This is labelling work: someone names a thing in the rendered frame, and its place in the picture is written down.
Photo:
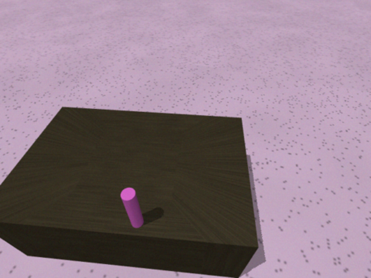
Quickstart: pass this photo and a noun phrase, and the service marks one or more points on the can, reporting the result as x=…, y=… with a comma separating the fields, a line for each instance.
x=129, y=198

